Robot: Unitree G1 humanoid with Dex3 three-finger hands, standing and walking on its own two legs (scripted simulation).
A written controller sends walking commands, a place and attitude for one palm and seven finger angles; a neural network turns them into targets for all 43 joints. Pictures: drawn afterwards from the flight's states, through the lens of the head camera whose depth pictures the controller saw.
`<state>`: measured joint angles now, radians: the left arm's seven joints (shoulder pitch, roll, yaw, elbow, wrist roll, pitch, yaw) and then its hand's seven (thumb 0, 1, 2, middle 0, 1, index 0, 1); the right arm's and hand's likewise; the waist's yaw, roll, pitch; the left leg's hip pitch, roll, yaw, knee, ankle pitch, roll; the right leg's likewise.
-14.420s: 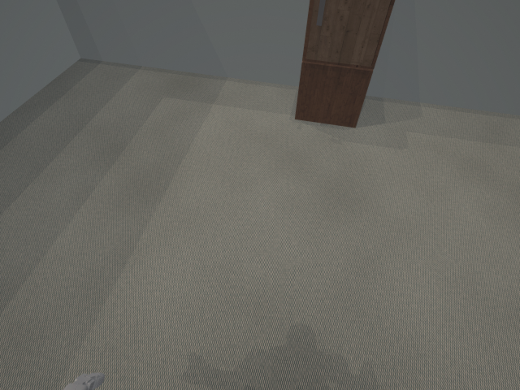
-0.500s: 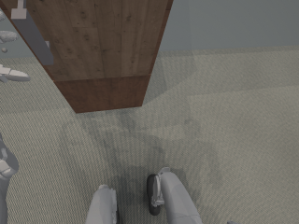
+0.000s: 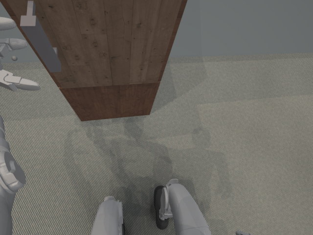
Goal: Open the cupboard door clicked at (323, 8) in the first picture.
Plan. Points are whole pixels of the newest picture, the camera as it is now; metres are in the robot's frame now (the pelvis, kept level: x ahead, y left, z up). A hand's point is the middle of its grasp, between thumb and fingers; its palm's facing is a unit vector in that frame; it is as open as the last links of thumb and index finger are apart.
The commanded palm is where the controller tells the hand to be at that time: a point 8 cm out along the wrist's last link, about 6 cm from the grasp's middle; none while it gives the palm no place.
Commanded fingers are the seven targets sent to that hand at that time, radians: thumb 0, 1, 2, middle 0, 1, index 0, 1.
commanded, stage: move the hooked fingers beside the handle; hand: left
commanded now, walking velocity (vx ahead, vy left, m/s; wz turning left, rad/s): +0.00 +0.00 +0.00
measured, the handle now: (44, 40) +0.57 +0.22 +0.04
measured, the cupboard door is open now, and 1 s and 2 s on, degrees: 0 0 0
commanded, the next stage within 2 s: slide the fingers in behind the handle in 0.32 s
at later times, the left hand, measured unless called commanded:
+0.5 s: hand (20, 57) +0.52 +0.26 +0.04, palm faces +0.04 -1.00 -0.04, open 14.0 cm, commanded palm +0.50 +0.29 +0.04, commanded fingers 0.00 -0.50 0.30 -0.30 -1.20 -0.30 -1.20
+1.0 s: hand (33, 57) +0.52 +0.24 +0.04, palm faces +0.04 -1.00 -0.03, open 14.0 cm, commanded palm +0.50 +0.27 +0.04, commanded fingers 0.00 -0.50 0.30 -0.30 -1.20 -0.30 -1.20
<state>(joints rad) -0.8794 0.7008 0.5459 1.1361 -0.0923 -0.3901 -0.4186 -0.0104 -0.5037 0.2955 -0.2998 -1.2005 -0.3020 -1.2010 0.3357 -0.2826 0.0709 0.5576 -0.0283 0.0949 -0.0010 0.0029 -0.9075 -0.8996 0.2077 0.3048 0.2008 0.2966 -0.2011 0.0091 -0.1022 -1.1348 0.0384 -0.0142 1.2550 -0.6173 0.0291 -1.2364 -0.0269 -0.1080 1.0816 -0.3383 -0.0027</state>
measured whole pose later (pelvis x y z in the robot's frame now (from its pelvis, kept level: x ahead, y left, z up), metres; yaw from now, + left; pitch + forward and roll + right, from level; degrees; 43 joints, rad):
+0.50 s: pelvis +0.00 +0.00 -0.01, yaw +0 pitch +29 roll -5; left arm -0.90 0.70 0.53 1.13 -0.09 -0.39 -0.41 -0.01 -0.50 0.30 -0.30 -1.20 -0.30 -1.20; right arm 0.34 -0.28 0.07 0.56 -0.03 0.09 0.00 0.00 -0.91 -0.90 0.21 0.30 0.20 0.30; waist -0.21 0.01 -0.10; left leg -1.17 0.04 -0.02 1.28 -0.62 0.03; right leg -1.27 -0.03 -0.11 1.10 -0.34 0.00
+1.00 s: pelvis +0.00 +0.00 +0.00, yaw +0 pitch +29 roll -4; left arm -0.89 0.63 0.49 1.12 -0.09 -0.42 -0.34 -0.01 -0.50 0.30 -0.30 -1.20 -0.30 -1.20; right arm 0.34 -0.28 0.06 0.56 -0.03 0.09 0.01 0.00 -0.91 -0.90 0.21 0.30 0.20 0.30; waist -0.20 0.01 -0.11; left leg -1.14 0.03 -0.01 1.26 -0.62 0.03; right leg -1.25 -0.03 -0.10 1.10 -0.34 0.00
